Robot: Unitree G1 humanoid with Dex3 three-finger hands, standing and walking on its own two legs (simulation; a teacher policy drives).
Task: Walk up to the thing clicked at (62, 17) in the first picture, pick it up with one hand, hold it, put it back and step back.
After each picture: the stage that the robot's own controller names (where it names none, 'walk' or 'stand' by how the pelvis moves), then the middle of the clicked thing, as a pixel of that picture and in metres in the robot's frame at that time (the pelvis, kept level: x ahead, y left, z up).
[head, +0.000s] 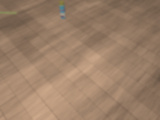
stand; (62, 10) +2.01 +0.26 -0.65
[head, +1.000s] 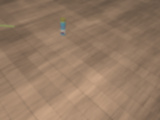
walk; (62, 26) +1.88 +0.18 -0.64
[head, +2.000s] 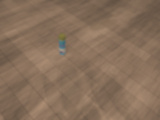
walk; (62, 44) +1.24 +0.13 -0.65
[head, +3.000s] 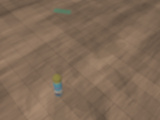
walk; (57, 85) +0.75 +0.18 -0.65
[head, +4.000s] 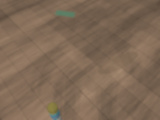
stand; (54, 113) +0.46 +0.21 -0.63
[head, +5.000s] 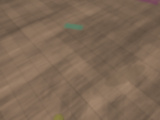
stand; out of the picture +0.44 +0.20 -0.65
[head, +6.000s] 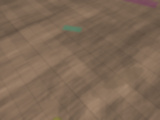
walk; out of the picture +0.43 +0.20 -0.65
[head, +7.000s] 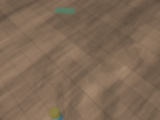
stand; (57, 117) +0.39 +0.25 -0.62
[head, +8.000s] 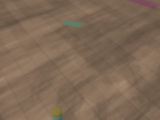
walk; (57, 118) +0.49 +0.15 -0.63
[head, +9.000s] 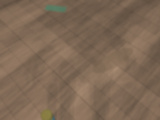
stand; (49, 119) +0.37 +0.23 -0.62
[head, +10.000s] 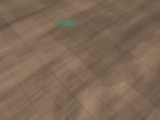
stand; out of the picture +0.36 +0.21 -0.64
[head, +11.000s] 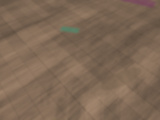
stand; out of the picture +0.42 +0.22 -0.66
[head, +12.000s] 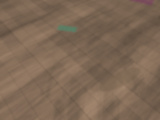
stand; out of the picture +0.37 +0.23 -0.66
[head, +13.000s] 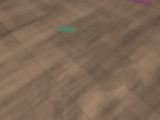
stand; out of the picture +0.37 +0.23 -0.66
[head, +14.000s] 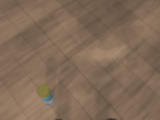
go down; (46, 95) +0.41 +0.21 -0.50
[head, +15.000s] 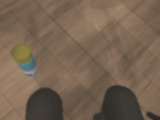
go down; (26, 62) +0.46 +0.24 -0.27
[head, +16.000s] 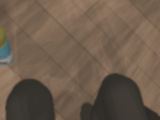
close in; out of the picture +0.45 +0.26 -0.20
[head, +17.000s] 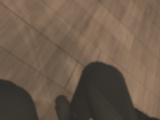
close; out of the picture +0.44 +0.30 -0.16
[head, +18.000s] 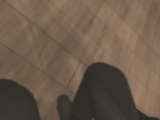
lift; out of the picture +0.42 +0.29 -0.16
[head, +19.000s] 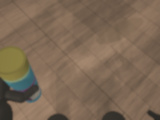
lift; (23, 80) +0.34 +0.19 +0.02
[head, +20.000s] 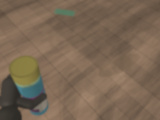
hold; (32, 90) +0.32 +0.17 +0.03
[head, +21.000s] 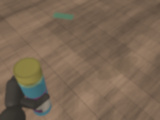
hold; (36, 91) +0.32 +0.17 +0.02
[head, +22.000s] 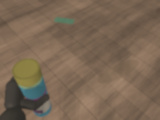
hold; (35, 91) +0.32 +0.17 +0.03
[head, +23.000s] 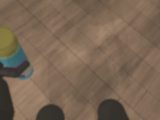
crouch; (14, 58) +0.42 +0.21 -0.04
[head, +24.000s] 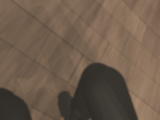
lower; out of the picture +0.46 +0.29 -0.18
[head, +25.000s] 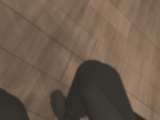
lower; out of the picture +0.46 +0.32 -0.17
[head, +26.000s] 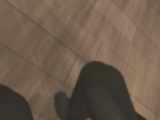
lower; out of the picture +0.45 +0.32 -0.17
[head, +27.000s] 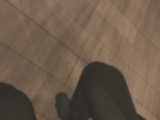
lower; out of the picture +0.44 +0.31 -0.17
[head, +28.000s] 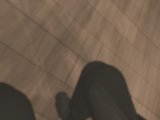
rest; out of the picture +0.44 +0.31 -0.17
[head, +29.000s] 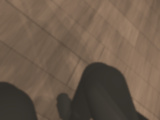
open; out of the picture +0.43 +0.30 -0.17
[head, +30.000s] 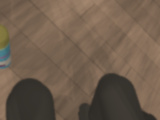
walk; out of the picture +0.45 +0.27 -0.20
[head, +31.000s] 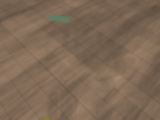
stand; out of the picture +0.39 +0.21 -0.57
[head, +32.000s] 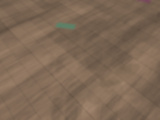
stand; out of the picture +0.39 +0.22 -0.60
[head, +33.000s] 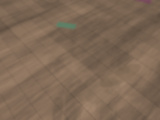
stand; out of the picture +0.39 +0.21 -0.60
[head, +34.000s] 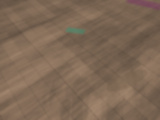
stand; out of the picture +0.41 +0.19 -0.65
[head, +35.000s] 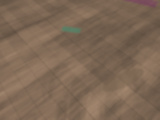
stand; out of the picture +0.38 +0.21 -0.66
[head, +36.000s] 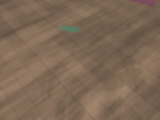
walk; out of the picture +0.38 +0.22 -0.66
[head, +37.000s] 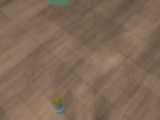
walk; (57, 104) +0.47 +0.20 -0.63
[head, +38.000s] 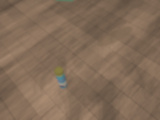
walk; (61, 78) +0.73 +0.23 -0.64
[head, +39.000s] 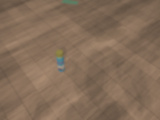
stand; (60, 61) +1.02 +0.22 -0.64
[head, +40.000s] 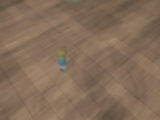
stand; (62, 61) +0.99 +0.19 -0.65
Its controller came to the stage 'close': yes
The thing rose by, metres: 0.68
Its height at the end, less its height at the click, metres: +0.00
